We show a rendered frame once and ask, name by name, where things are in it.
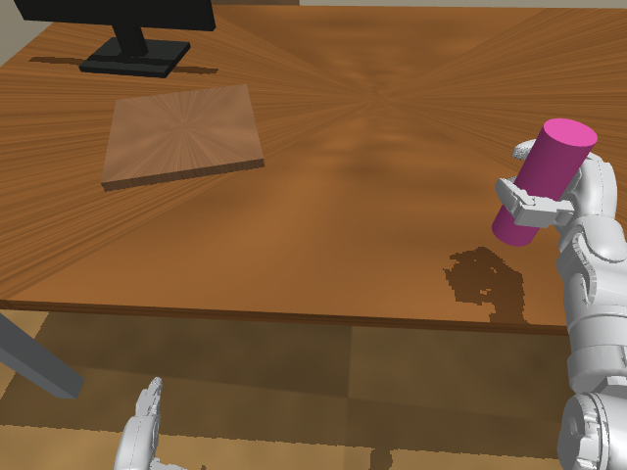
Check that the table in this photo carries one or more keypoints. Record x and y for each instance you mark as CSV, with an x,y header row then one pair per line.
x,y
384,130

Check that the right robot arm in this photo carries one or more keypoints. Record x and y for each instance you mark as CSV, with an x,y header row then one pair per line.
x,y
593,267

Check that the right robot hand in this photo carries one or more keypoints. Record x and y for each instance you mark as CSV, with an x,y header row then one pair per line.
x,y
592,191

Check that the left robot hand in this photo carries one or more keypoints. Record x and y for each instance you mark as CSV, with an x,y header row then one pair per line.
x,y
140,436

